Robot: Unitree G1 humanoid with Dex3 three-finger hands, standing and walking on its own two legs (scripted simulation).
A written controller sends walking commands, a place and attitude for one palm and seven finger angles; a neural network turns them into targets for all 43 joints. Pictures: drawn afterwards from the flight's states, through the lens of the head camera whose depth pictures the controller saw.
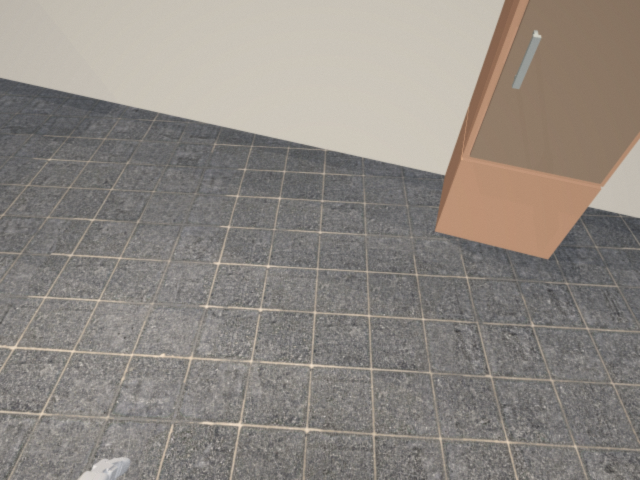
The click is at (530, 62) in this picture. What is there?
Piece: cupboard door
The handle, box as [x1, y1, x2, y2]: [512, 30, 540, 88]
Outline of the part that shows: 536,30 533,31 533,35 518,71 514,77 512,87 519,88 538,44 540,35 537,34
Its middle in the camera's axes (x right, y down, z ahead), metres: +0.57 -0.50 +1.07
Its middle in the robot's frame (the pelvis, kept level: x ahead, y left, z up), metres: +1.16 -0.52 +0.02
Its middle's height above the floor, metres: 0.78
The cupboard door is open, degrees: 0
